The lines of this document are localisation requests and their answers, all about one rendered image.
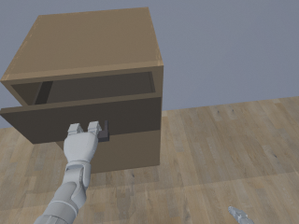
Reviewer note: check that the drawer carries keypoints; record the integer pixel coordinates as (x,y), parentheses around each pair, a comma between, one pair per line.
(129,102)

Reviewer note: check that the left robot forearm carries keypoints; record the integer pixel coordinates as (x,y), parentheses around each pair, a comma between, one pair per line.
(70,196)

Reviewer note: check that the left robot hand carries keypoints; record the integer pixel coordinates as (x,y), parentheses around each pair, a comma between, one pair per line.
(79,145)

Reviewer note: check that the cabinet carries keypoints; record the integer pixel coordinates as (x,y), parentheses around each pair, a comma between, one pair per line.
(93,44)

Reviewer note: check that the right robot hand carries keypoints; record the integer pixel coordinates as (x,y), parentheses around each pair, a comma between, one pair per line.
(240,216)

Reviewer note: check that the handle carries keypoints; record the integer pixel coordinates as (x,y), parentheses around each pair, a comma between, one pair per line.
(103,136)

